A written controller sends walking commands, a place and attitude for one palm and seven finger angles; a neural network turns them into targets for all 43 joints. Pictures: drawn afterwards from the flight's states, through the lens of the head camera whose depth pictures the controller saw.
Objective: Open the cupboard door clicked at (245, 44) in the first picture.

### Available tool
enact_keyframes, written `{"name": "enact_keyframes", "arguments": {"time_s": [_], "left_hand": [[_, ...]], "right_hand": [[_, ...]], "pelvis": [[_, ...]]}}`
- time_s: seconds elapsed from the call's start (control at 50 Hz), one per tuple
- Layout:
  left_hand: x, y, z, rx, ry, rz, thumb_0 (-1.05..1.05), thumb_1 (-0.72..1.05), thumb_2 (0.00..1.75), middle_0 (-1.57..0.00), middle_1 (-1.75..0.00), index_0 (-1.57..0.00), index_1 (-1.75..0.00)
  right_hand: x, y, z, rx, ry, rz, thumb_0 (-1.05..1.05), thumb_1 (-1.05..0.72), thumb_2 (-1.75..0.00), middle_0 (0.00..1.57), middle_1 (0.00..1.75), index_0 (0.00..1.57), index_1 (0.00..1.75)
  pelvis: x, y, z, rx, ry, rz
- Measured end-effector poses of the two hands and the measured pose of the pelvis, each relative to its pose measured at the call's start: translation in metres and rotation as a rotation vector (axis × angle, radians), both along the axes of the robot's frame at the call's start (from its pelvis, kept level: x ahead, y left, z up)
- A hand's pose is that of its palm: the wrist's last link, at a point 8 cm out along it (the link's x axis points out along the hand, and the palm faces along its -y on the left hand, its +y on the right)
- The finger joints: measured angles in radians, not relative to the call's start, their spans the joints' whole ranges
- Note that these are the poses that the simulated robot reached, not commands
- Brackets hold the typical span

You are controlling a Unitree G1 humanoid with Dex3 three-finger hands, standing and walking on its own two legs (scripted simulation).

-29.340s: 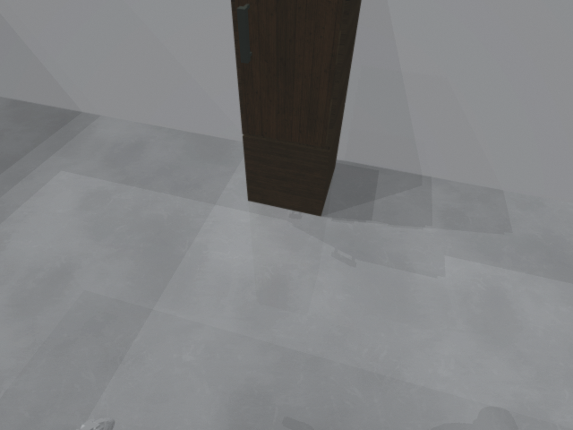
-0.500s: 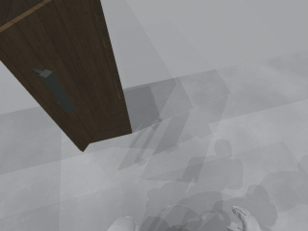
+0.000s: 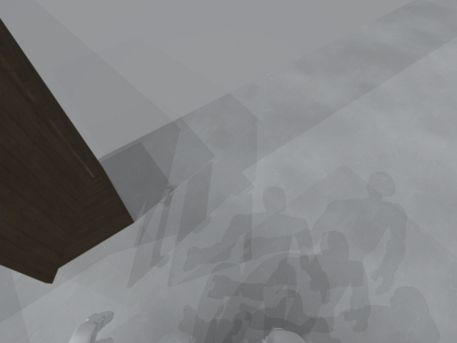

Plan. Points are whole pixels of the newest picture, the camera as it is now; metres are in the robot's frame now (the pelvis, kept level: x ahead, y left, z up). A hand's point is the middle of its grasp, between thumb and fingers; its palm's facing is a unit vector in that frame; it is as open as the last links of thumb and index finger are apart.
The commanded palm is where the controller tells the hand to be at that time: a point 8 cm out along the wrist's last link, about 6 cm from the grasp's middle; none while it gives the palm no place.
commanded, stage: walk to a spot facing it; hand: left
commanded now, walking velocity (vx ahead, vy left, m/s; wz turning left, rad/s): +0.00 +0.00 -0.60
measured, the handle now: out of the picture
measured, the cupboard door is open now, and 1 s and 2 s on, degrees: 50 50 50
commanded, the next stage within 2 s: turn to face it in 1.58 s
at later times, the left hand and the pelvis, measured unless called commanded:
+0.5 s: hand (180, 282) +0.24 +0.12 -0.14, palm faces -0.34 -0.91 -0.23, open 7.4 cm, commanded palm none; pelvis +0.05 -0.04 +0.01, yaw -19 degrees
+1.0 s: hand (233, 218) +0.39 +0.01 -0.14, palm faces -0.55 -0.82 -0.17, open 7.4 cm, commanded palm none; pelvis +0.22 -0.11 +0.03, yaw -35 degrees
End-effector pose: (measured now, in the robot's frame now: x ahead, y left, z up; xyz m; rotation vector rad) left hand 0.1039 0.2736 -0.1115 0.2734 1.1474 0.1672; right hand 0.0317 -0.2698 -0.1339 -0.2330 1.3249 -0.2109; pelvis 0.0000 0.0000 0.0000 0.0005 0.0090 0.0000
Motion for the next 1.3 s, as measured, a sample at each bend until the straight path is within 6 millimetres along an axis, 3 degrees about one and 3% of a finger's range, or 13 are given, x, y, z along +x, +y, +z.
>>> {"name": "enact_keyframes", "arguments": {"time_s": [0.1, 0.28, 0.42, 0.54, 0.62, 0.74, 0.8, 0.86, 0.94, 1.02, 1.16, 1.22, 1.3], "left_hand": [[0.020, -0.022, 0.004, -0.011, 0.022, -0.071, 0.00, 0.91, 0.90, -0.20, -0.30, -0.20, -0.30], [0.064, -0.041, -0.007, -0.090, 0.026, -0.176, 0.01, 0.91, 0.90, -0.20, -0.30, -0.20, -0.30], [0.112, -0.076, 0.011, -0.108, -0.008, -0.280, 0.01, 0.91, 0.90, -0.20, -0.30, -0.20, -0.30], [0.148, -0.116, 0.005, -0.073, -0.052, -0.367, 0.01, 0.91, 0.90, -0.20, -0.30, -0.20, -0.30], [0.144, -0.124, 0.006, -0.060, 0.015, -0.361, 0.00, 0.91, 0.90, -0.20, -0.30, -0.20, -0.30], [0.142, -0.123, -0.004, -0.067, 0.181, -0.370, 0.00, 0.91, 0.90, -0.20, -0.30, -0.20, -0.30], [0.158, -0.121, -0.018, -0.071, 0.243, -0.378, 0.01, 0.90, 0.90, -0.20, -0.30, -0.20, -0.30], [0.190, -0.131, -0.024, -0.063, 0.267, -0.419, 0.01, 0.91, 0.90, -0.20, -0.30, -0.20, -0.30], [0.255, -0.170, -0.013, -0.083, 0.194, -0.485, 0.01, 0.91, 0.90, -0.20, -0.30, -0.19, -0.30], [0.323, -0.231, 0.000, -0.108, 0.102, -0.588, 0.01, 0.91, 0.90, -0.20, -0.30, -0.19, -0.30], [0.423, -0.350, -0.002, -0.118, -0.085, -0.740, 0.01, 0.91, 0.90, -0.20, -0.30, -0.19, -0.30], [0.433, -0.372, 0.000, -0.112, -0.084, -0.731, 0.00, 0.91, 0.90, -0.20, -0.30, -0.19, -0.30], [0.430, -0.385, 0.000, -0.101, 0.019, -0.727, 0.00, 0.91, 0.90, -0.20, -0.30, -0.19, -0.30]], "right_hand": [[-0.011, -0.008, 0.012, -0.011, 0.000, -0.085, 0.01, -0.91, -0.90, 0.20, 0.30, 0.20, 0.30], [-0.022, 0.016, 0.023, -0.018, -0.082, -0.172, 0.00, -0.91, -0.90, 0.20, 0.30, 0.20, 0.30], [-0.051, 0.020, 0.026, 0.038, -0.022, -0.260, 0.00, -0.90, -0.90, 0.20, 0.30, 0.20, 0.30], [-0.067, -0.005, 0.001, 0.070, 0.036, -0.376, 0.00, -0.90, -0.90, 0.21, 0.30, 0.20, 0.30], [-0.034, -0.029, 0.012, 0.048, -0.003, -0.401, 0.01, -0.91, -0.90, 0.20, 0.30, 0.20, 0.30], [0.051, -0.057, 0.037, -0.005, -0.184, -0.404, 0.01, -0.91, -0.90, 0.20, 0.30, 0.20, 0.30], [0.088, -0.066, 0.037, -0.052, -0.266, -0.400, 0.00, -0.91, -0.90, 0.20, 0.30, 0.20, 0.30], [0.099, -0.065, 0.037, -0.069, -0.274, -0.432, 0.00, -0.91, -0.90, 0.20, 0.30, 0.20, 0.30], [0.086, -0.051, 0.037, -0.020, -0.168, -0.503, 0.00, -0.91, -0.90, 0.20, 0.30, 0.20, 0.30], [0.061, -0.036, 0.030, 0.056, -0.038, -0.609, 0.00, -0.91, -0.90, 0.20, 0.30, 0.20, 0.30], [0.025, -0.035, 0.000, 0.178, 0.166, -0.784, 0.00, -0.90, -0.90, 0.20, 0.30, 0.20, 0.30], [0.041, -0.061, -0.002, 0.176, 0.181, -0.805, 0.01, -0.91, -0.90, 0.20, 0.30, 0.20, 0.30], [0.095, -0.114, 0.012, 0.115, 0.064, -0.808, 0.01, -0.91, -0.90, 0.20, 0.30, 0.20, 0.30]], "pelvis": [[0.003, -0.001, 0.011, 0.016, 0.002, -0.063], [0.020, 0.008, 0.011, 0.001, 0.026, -0.177], [0.040, -0.013, 0.022, -0.015, 0.032, -0.268], [0.059, -0.042, 0.005, -0.001, 0.017, -0.341], [0.079, -0.051, 0.015, 0.002, 0.011, -0.380], [0.122, -0.061, 0.023, 0.016, 0.016, -0.460], [0.152, -0.062, 0.012, -0.007, 0.024, -0.504], [0.175, -0.071, 0.010, -0.003, 0.022, -0.543], [0.201, -0.091, 0.021, 0.005, 0.030, -0.580], [0.225, -0.115, 0.026, 0.004, 0.032, -0.630], [0.265, -0.181, -0.001, 0.026, -0.008, -0.676], [0.281, -0.199, 0.002, 0.003, -0.018, -0.686], [0.308, -0.224, 0.017, 0.002, -0.002, -0.709]]}}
